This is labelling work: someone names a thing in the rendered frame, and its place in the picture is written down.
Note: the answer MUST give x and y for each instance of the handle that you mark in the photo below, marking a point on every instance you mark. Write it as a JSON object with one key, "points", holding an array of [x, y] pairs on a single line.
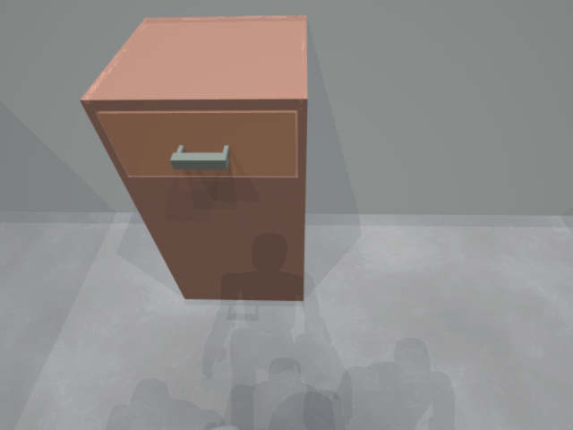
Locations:
{"points": [[181, 160]]}

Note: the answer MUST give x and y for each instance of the drawer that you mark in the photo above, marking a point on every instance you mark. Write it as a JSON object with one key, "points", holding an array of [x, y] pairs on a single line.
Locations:
{"points": [[261, 142]]}

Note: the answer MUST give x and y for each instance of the cabinet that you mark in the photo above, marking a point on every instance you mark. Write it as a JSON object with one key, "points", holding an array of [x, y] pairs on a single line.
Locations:
{"points": [[222, 237]]}

